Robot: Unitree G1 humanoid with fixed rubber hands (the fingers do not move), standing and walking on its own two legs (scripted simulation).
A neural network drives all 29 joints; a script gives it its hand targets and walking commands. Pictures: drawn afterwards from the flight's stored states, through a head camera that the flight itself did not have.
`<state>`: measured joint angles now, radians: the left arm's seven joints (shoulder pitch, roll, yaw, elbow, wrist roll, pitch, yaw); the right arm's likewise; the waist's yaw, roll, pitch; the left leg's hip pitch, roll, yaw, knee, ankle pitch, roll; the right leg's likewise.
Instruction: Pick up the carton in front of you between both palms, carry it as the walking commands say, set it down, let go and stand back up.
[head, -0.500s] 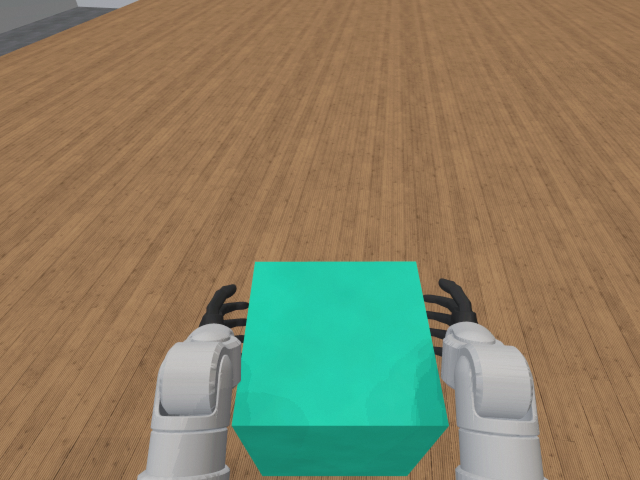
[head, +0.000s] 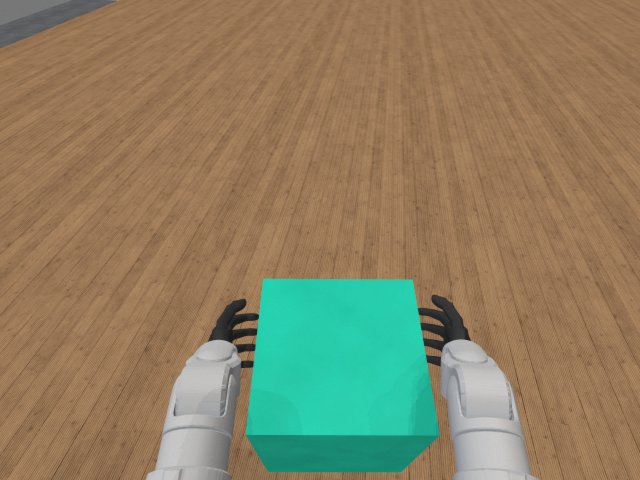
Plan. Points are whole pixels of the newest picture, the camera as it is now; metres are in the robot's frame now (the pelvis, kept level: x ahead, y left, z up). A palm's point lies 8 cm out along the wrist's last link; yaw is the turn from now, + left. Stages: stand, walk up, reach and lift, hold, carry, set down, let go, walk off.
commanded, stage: carry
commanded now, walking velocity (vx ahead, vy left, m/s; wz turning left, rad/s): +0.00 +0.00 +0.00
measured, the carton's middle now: (336, 381) +0.30 +0.00 -0.07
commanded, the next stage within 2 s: hold in 0.74 s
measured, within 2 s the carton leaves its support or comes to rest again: neither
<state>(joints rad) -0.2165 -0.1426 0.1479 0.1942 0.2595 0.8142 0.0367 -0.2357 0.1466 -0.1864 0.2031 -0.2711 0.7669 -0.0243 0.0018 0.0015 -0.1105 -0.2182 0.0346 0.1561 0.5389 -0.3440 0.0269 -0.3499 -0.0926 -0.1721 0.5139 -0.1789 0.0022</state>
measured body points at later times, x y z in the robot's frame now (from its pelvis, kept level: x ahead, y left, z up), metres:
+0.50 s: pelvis -0.01 +0.01 +0.00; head -0.04 +0.01 +0.45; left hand +0.29 +0.16 +0.03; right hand +0.30 -0.14 +0.04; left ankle -0.03 +0.09 -0.73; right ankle +0.05 -0.13 -0.73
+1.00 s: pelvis -0.02 -0.01 +0.01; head -0.05 -0.01 +0.46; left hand +0.25 +0.19 +0.03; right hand +0.30 -0.11 +0.04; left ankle -0.03 +0.09 -0.73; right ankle +0.05 -0.15 -0.73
